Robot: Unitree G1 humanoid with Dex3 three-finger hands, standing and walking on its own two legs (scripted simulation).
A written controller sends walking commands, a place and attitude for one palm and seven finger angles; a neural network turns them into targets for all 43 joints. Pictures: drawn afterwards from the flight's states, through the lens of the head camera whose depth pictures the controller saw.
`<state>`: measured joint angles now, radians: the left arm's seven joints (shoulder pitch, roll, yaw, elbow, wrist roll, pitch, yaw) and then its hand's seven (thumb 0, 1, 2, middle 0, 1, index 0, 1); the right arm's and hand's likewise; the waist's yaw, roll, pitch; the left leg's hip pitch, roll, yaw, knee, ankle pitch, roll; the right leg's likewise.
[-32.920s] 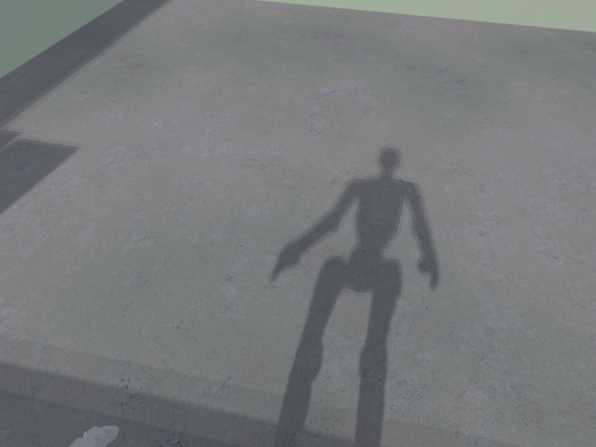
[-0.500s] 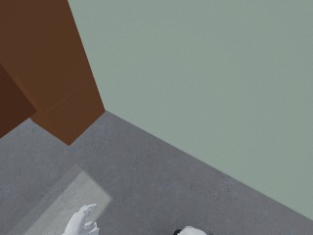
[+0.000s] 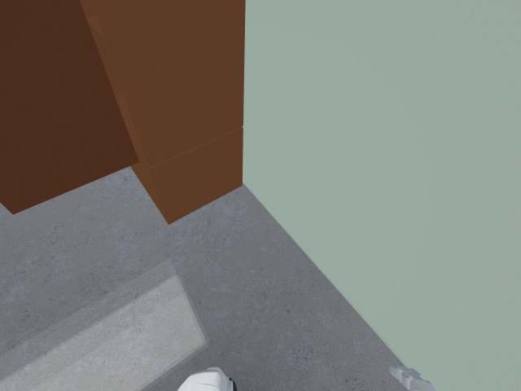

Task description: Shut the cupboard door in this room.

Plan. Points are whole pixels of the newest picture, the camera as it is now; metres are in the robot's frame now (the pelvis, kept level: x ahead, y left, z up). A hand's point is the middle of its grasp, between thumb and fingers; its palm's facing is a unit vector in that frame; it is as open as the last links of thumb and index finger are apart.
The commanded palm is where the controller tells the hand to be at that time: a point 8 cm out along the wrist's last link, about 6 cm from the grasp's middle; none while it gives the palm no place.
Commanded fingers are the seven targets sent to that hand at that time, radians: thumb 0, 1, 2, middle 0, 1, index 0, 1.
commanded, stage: turn to face it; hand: left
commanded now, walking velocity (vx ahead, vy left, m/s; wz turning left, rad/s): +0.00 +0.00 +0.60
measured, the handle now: out of the picture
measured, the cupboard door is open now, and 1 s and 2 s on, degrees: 89 89 89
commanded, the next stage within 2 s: take the last steps up to it in 1.04 s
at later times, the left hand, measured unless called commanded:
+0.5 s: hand out of the picture +0.12 +0.23 -0.14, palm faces +0.24 -0.93 -0.27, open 7.3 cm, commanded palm none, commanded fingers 0.00 0.90 0.90 -0.20 -0.30 -0.20 -0.30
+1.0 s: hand out of the picture -0.08 +0.16 -0.16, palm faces +0.55 -0.80 -0.24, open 7.3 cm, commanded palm none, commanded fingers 0.00 0.90 0.90 -0.20 -0.30 -0.20 -0.30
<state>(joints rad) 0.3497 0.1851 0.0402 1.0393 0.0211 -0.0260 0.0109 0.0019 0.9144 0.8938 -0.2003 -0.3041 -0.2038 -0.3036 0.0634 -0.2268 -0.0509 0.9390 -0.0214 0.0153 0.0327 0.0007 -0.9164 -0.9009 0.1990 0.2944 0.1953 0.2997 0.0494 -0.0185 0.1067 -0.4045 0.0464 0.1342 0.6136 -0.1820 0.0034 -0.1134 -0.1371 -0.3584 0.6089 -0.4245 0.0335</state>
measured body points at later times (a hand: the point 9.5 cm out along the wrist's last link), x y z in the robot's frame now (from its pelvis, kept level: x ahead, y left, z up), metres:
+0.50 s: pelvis +0.03 -0.01 +0.01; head +0.07 +0.00 +0.46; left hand +0.10 +0.28 -0.12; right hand +0.13 -0.24 -0.13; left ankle +0.08 +0.08 -0.72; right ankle +0.06 -0.16 -0.68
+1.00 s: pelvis +0.01 -0.02 +0.01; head +0.05 +0.01 +0.45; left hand -0.10 +0.20 -0.14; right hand +0.24 -0.20 -0.13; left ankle -0.08 +0.07 -0.72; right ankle +0.06 -0.15 -0.72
